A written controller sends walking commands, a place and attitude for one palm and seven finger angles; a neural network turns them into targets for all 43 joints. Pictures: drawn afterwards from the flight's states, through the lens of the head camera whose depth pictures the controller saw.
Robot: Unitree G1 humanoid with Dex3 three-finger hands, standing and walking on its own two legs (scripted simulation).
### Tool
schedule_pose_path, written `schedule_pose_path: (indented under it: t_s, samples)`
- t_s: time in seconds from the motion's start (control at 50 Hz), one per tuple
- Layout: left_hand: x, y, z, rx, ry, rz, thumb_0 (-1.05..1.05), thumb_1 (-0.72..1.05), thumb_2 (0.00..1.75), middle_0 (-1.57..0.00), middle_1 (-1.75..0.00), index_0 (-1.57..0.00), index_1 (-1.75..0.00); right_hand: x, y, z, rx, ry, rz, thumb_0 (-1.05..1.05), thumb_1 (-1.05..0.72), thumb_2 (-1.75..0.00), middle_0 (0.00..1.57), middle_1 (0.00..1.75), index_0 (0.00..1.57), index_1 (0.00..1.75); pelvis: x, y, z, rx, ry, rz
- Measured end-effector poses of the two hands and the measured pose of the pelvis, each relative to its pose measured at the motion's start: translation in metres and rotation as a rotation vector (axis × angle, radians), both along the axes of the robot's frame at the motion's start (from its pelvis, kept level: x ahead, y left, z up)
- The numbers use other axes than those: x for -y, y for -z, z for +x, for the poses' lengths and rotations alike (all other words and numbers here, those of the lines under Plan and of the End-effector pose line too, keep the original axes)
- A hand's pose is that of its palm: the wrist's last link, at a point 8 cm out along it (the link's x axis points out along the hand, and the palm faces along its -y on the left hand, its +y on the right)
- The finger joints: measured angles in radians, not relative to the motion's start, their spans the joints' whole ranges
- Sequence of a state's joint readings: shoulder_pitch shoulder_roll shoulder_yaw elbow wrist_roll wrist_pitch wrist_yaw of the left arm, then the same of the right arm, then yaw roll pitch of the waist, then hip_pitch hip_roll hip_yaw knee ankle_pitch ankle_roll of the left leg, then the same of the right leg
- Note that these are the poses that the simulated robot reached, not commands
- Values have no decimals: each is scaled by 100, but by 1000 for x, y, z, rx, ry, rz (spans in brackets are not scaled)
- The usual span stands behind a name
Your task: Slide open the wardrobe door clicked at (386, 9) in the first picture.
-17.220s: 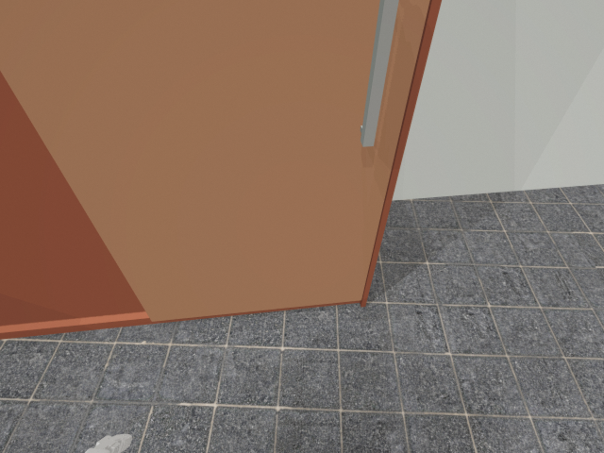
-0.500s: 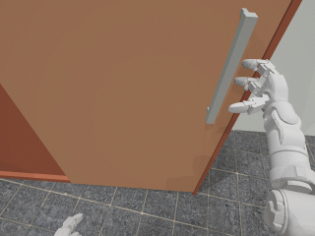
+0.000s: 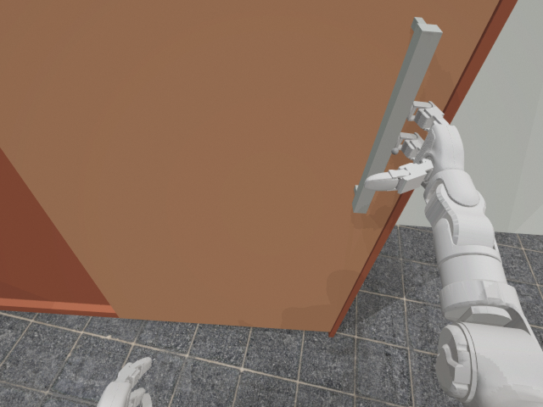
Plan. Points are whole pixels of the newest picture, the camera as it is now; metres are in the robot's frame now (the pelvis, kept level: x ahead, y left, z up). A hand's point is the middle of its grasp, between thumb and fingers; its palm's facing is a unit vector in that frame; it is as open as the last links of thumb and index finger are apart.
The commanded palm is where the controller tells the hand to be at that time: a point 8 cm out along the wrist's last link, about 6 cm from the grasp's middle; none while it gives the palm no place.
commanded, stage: slide the fingers in behind the handle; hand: right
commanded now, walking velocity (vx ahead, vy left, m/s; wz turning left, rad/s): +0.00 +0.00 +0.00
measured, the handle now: (383, 132) +0.50 -0.13 +0.18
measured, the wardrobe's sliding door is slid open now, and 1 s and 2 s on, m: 0.00 0.00 0.00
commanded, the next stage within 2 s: grip the handle and tug to test in 0.96 s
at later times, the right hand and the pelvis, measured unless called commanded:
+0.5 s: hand (392, 150) +0.43 -0.12 +0.19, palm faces -0.01 +1.00 +0.02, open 14.2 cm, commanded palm +0.41 -0.17 +0.18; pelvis +0.00 +0.00 +0.00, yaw +0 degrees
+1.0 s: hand (388, 149) +0.44 -0.12 +0.19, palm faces -0.02 +1.00 +0.01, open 14.0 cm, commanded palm +0.41 -0.17 +0.18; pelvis +0.00 +0.00 +0.00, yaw +0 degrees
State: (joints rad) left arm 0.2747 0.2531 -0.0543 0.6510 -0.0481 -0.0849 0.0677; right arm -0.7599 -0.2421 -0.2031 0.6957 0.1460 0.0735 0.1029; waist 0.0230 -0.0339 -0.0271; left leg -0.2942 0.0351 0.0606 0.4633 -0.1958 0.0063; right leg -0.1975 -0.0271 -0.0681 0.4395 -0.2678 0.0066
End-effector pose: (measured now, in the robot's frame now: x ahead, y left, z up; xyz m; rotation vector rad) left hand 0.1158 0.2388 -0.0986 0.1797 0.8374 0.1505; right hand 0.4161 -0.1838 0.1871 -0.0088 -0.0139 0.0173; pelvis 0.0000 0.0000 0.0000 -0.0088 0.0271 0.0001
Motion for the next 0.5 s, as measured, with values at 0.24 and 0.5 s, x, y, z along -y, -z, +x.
schedule_pose_path:
  t_s: [0.24,0.5]
  samples:
    - [-8,-1,0,-8,-10,13,1,90,89,-20,-30,-20,-30,-5,-2,-2,16,10,9,-1,50,-30,30,120,29,119,-5,-1,1,8,-2,0]
    - [-9,-6,6,16,-12,19,1,90,89,-20,-30,-20,-30,-6,-2,-4,14,3,26,-1,50,-30,27,119,26,117,-4,-1,0,9,-4,1]
